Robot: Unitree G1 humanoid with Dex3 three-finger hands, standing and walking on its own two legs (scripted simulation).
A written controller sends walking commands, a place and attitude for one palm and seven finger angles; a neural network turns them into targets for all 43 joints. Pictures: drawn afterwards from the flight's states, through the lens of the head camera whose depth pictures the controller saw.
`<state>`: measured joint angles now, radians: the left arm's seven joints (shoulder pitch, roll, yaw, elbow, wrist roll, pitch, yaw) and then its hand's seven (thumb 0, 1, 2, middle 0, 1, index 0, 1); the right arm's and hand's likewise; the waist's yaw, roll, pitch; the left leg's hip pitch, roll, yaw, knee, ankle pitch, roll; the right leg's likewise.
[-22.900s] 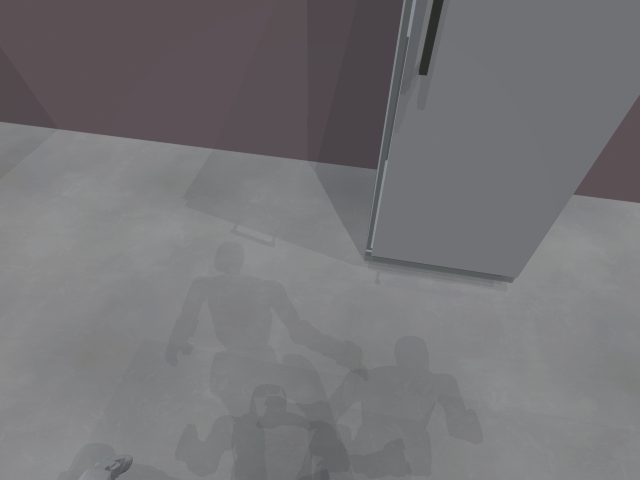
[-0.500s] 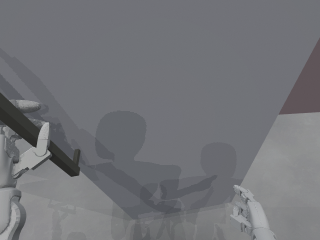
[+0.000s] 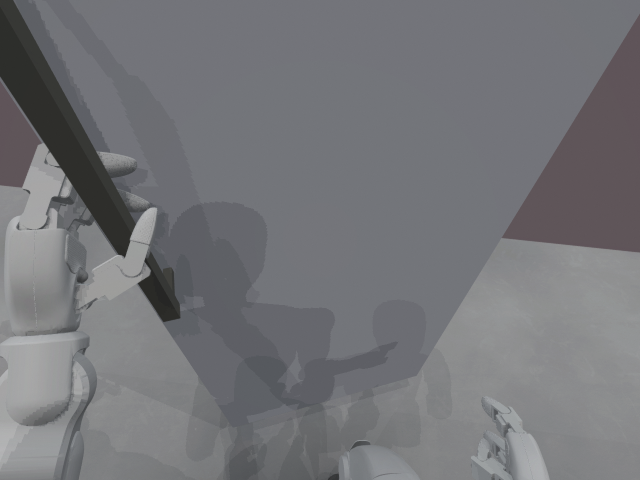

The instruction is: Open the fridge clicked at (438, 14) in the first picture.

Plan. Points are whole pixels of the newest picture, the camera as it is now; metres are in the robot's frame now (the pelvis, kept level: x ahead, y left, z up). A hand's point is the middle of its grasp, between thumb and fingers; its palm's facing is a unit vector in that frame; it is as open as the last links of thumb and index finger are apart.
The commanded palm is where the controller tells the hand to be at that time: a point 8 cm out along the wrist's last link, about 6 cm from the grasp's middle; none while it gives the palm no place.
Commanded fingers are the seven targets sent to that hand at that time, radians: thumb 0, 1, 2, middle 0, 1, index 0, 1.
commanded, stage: walk backward, drawing the door open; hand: left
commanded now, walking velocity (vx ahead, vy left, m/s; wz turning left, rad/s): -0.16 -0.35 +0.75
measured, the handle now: (109, 187) +0.32 +0.17 +0.25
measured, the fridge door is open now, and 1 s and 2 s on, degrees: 22 48 76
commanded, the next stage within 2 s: stop walking and hold the door back in 1.72 s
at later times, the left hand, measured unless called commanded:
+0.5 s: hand (189, 383) +0.17 +0.09 +0.21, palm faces +0.48 -0.84 -0.26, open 6.8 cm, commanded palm +0.12 +0.12 +0.21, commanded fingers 0.00 0.90 0.90 -0.45 -1.40 -0.45 -1.40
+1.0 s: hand out of the picture +0.11 +0.02 +0.21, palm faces +0.84 -0.50 -0.22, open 6.4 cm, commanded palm +0.04 +0.02 +0.22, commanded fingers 0.00 0.90 0.90 -0.45 -1.40 -0.45 -1.40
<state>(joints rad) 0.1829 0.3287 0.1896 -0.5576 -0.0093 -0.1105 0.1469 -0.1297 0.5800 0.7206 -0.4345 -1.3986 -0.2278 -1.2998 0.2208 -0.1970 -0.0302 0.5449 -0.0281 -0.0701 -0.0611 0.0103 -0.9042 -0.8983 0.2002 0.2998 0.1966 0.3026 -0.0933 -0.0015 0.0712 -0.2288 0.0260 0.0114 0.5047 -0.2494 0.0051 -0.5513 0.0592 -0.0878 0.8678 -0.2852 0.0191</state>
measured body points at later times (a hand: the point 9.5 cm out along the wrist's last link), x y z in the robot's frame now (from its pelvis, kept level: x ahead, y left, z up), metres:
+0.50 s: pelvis -0.07 -0.16 +0.00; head +0.02 -0.15 +0.44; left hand +0.14 +0.13 +0.23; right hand +0.18 -0.33 -0.11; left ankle -0.13 -0.07 -0.67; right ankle -0.07 -0.24 -0.73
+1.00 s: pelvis -0.02 -0.34 -0.02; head +0.04 -0.31 +0.43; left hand +0.06 +0.04 +0.22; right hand +0.26 -0.39 -0.13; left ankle -0.12 -0.16 -0.70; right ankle +0.12 -0.43 -0.74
